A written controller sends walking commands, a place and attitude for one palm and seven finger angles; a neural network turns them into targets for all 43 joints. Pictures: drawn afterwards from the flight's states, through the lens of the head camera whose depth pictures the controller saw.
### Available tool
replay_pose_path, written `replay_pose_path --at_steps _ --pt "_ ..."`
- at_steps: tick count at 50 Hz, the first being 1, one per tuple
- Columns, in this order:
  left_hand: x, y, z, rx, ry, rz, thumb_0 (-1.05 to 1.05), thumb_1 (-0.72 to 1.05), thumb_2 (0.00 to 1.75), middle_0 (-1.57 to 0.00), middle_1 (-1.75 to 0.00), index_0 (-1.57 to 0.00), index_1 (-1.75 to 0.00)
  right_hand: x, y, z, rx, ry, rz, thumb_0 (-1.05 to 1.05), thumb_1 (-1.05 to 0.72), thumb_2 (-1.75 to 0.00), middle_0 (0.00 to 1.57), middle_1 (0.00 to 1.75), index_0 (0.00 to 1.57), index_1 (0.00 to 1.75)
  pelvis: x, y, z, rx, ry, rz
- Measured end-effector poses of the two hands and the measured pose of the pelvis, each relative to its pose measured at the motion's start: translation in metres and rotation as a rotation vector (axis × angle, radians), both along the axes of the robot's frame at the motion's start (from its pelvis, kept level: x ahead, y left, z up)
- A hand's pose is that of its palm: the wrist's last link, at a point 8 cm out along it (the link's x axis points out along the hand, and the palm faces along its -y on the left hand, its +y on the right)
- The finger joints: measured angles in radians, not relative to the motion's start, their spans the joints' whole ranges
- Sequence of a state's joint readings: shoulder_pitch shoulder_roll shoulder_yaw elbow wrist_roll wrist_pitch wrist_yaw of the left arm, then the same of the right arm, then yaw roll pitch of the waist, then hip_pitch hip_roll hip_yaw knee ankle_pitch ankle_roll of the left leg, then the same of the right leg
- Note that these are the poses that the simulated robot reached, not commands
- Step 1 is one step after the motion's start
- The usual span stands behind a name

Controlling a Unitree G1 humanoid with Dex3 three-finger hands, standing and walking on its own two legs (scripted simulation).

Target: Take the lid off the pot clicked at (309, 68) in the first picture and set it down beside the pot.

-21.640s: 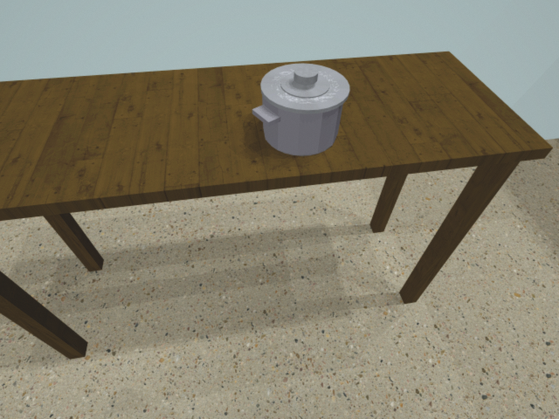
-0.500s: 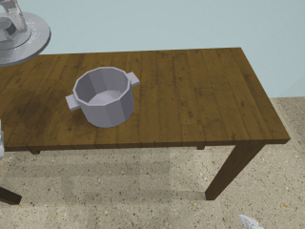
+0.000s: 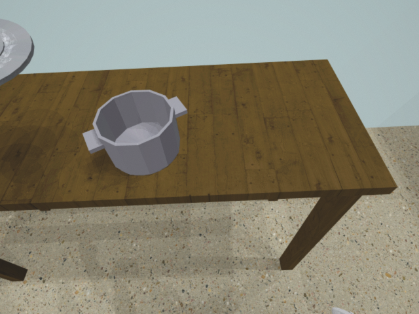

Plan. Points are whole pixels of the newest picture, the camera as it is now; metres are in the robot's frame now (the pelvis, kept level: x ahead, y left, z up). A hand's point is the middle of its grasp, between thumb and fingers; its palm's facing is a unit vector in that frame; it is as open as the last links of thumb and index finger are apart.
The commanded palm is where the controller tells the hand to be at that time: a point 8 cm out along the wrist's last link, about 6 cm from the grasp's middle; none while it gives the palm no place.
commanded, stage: move the lid sideways beside the pot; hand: left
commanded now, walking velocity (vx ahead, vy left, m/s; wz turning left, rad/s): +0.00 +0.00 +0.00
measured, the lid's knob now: out of the picture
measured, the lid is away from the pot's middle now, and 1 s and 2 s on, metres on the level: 0.21 0.24 0.23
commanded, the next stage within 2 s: lower the lid onto the table in 0.24 s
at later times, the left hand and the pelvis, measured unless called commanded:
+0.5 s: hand out of the picture +0.43 +0.36 +0.30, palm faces -0.16 -0.11 -0.98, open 6.6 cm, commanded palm +0.42 +0.36 +0.36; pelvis +0.00 +0.00 +0.00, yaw +0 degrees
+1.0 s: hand out of the picture +0.43 +0.36 +0.26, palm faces -0.23 -0.14 -0.96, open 6.6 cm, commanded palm +0.43 +0.37 +0.33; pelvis +0.00 +0.00 +0.00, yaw +0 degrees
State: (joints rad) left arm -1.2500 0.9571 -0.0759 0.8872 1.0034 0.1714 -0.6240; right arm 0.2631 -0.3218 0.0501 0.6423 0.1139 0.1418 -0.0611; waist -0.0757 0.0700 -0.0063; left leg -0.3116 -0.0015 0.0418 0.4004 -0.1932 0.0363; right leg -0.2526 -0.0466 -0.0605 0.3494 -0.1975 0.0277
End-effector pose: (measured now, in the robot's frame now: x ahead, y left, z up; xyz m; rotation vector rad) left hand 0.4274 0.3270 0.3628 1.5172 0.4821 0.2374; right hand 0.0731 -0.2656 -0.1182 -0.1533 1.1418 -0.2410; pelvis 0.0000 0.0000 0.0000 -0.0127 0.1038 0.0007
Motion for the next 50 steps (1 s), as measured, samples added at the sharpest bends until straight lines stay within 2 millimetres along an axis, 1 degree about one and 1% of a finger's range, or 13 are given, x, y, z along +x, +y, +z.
replay_pose_path --at_steps 8,13,22,29,34,37,42,50 --pt "-0.002 0.016 0.0 -0.016 0.009 0.034 0.04 0.22 0.82 -0.64 -0.87 -0.83 -0.98 -0.004 -0.003 0.001 -0.012 0.018 -0.012 0.01 -0.9 -0.89 0.2 0.3 0.2 0.3 0.002 -0.001 0.0 -0.002 0.003 -0.005" --pt "-0.004 0.022 0.001 -0.008 0.007 0.044 0.04 0.22 0.82 -0.64 -0.87 -0.83 -0.98 -0.006 -0.004 0.0 -0.016 0.032 -0.009 0.01 -0.9 -0.89 0.2 0.3 0.2 0.3 0.003 0.0 0.0 -0.003 0.005 -0.002" --pt "-0.005 0.031 -0.005 -0.038 0.02 0.08 0.05 0.22 0.82 -0.64 -0.87 -0.84 -0.98 -0.005 -0.003 0.001 -0.015 0.03 -0.009 0.01 -0.9 -0.89 0.2 0.3 0.2 0.3 0.004 0.001 -0.001 -0.006 0.005 0.001" --pt "-0.003 0.028 -0.011 -0.031 0.034 0.091 0.04 0.23 0.82 -0.64 -0.87 -0.84 -0.98 -0.005 0.001 0.001 -0.009 0.011 -0.001 0.01 -0.9 -0.89 0.2 0.3 0.2 0.3 0.003 0.003 -0.001 -0.005 0.003 0.006" --pt "0.0 0.019 -0.016 -0.028 0.029 0.059 0.05 0.23 0.82 -0.64 -0.87 -0.84 -0.98 -0.004 0.003 0.001 -0.005 -0.003 0.001 0.01 -0.9 -0.89 0.2 0.3 0.2 0.3 0.002 0.004 -0.001 -0.005 0.001 0.006" --pt "0.001 0.017 -0.019 -0.04 0.028 0.044 0.05 0.23 0.82 -0.64 -0.87 -0.84 -0.98 -0.003 0.004 0.001 0.0 -0.015 -0.004 0.01 -0.9 -0.89 0.2 0.3 0.2 0.3 0.001 0.004 -0.001 -0.004 0.0 0.0" --pt "0.001 0.02 -0.03 -0.057 0.061 0.05 0.05 0.23 0.82 -0.64 -0.87 -0.84 -0.98 -0.006 0.003 0.002 0.001 -0.017 -0.014 0.01 -0.9 -0.89 0.2 0.3 0.2 0.3 0.0 0.003 -0.001 -0.005 -0.003 -0.004" --pt "-0.001 0.029 -0.043 -0.072 0.09 0.056 0.05 0.23 0.82 -0.64 -0.87 -0.84 -0.98 -0.017 -0.003 0.003 -0.024 0.016 -0.021 0.01 -0.9 -0.89 0.2 0.3 0.2 0.3 -0.002 0.003 -0.002 -0.007 -0.002 -0.001"
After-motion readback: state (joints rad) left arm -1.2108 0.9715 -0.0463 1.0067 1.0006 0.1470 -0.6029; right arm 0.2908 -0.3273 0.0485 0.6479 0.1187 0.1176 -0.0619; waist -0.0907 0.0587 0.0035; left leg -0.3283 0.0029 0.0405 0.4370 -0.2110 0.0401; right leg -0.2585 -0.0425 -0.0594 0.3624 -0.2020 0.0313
